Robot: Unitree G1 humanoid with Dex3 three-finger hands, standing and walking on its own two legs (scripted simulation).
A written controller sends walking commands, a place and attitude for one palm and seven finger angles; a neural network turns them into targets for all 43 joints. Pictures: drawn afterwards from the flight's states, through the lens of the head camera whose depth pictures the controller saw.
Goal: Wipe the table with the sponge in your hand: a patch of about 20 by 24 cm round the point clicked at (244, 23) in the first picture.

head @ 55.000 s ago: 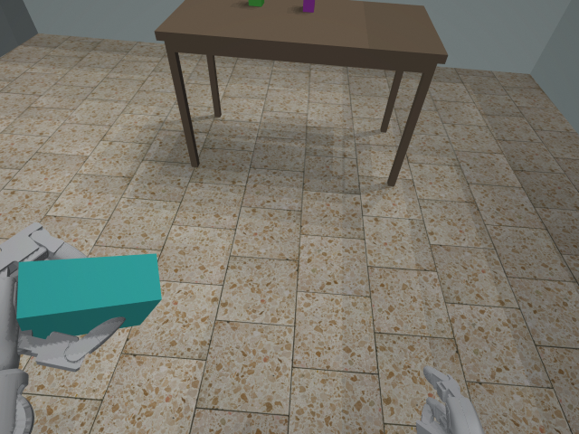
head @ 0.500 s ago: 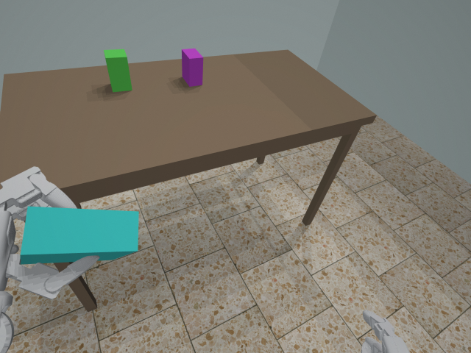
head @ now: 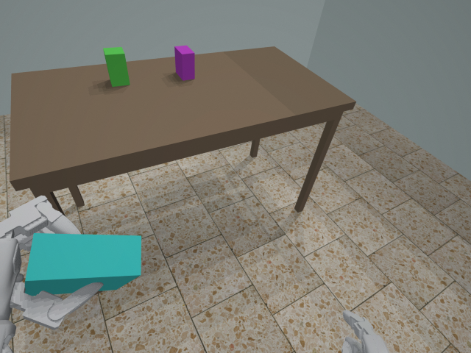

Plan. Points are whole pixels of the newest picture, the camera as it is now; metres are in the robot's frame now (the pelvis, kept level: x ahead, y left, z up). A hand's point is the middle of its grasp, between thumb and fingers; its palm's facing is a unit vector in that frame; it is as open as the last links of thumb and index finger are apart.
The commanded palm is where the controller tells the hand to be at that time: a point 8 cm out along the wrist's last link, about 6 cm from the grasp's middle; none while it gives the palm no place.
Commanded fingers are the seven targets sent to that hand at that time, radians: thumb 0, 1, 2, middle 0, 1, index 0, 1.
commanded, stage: stop stepping back and stand still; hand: left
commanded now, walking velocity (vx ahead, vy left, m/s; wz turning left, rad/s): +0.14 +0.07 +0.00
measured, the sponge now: (97, 265) +0.20 +0.20 +0.13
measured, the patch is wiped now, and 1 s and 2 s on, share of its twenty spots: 1.00 1.00 1.00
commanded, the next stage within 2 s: stand and wait in 0.52 s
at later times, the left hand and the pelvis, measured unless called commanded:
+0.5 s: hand (65, 251) +0.18 +0.22 +0.18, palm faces +0.39 -0.86 -0.32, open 9.2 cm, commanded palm +0.14 +0.26 +0.20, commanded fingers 0.00 0.10 1.30 -1.20 -1.60 -1.20 -1.60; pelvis -0.01 -0.02 +0.01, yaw +2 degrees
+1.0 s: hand (55, 228) +0.21 +0.24 +0.18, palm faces +0.44 -0.82 -0.36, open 9.2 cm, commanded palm +0.16 +0.27 +0.20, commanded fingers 0.00 0.10 1.30 -1.20 -1.60 -1.20 -1.60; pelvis +0.01 -0.01 +0.02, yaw +2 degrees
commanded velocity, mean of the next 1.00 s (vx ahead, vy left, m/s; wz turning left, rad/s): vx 0.03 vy -0.01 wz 0.00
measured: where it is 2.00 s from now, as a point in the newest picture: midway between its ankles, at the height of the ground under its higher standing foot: outside the picture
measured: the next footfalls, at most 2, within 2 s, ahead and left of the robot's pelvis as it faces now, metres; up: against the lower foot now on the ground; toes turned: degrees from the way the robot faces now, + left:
right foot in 0.32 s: +0.07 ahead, -0.13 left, +0.00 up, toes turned +0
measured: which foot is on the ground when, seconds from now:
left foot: down 0.00-1.00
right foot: down 0.00-0.02, up 0.04-0.30, down 0.32-1.00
